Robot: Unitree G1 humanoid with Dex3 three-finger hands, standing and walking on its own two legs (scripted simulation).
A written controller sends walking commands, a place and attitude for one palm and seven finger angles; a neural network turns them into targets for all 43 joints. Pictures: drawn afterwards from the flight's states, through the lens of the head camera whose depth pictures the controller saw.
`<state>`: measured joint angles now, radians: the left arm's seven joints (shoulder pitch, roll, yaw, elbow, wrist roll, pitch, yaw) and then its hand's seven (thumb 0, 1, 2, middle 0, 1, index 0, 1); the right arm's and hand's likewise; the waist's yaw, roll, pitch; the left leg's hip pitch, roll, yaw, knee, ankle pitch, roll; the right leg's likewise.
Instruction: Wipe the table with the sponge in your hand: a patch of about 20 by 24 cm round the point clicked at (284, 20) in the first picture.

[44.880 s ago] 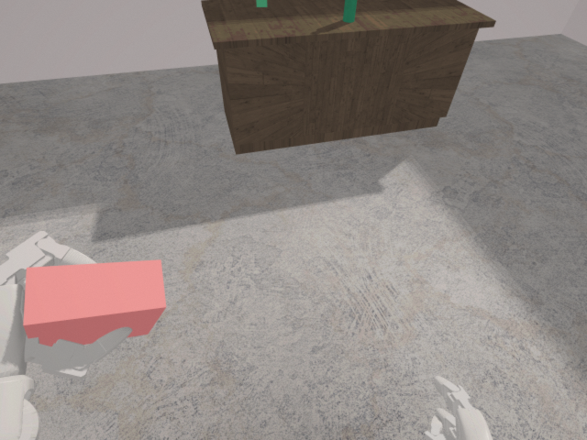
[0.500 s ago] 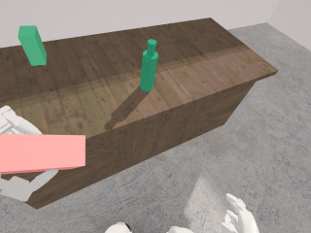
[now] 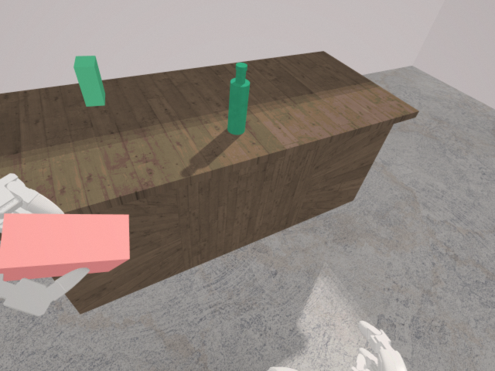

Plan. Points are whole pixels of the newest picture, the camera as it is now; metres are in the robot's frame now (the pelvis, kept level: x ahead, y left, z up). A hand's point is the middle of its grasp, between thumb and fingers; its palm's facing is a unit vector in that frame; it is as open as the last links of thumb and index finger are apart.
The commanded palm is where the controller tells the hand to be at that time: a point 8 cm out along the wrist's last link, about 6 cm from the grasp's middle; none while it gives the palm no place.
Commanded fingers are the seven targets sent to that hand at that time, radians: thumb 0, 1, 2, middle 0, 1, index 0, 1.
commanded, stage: stop stepping back and stand still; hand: left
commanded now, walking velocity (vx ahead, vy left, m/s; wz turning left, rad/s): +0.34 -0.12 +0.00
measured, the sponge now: (83, 247) +0.23 +0.21 +0.16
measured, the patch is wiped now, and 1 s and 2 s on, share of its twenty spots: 1.00 1.00 1.00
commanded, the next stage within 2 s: stand and wait in 1.16 s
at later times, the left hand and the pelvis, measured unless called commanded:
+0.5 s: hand out of the picture +0.15 +0.26 +0.18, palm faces +0.42 -0.81 -0.41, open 9.6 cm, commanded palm +0.09 +0.29 +0.20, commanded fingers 0.00 0.10 1.30 -1.20 -1.60 -1.20 -1.60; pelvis -0.05 +0.00 +0.02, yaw +3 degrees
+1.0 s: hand (19, 279) +0.17 +0.25 +0.17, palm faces +0.40 -0.83 -0.38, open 9.6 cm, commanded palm +0.12 +0.30 +0.20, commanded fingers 0.00 0.10 1.30 -1.20 -1.60 -1.20 -1.60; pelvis -0.02 +0.01 +0.02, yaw +4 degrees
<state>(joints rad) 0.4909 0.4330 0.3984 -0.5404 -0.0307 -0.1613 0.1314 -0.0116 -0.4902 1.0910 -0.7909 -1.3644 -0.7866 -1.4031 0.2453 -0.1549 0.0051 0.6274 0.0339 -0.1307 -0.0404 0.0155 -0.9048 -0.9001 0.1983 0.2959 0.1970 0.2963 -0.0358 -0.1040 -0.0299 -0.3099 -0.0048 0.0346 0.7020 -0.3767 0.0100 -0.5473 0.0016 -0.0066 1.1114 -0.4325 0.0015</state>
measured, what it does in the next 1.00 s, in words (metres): steps on the spot: right foot, then left foot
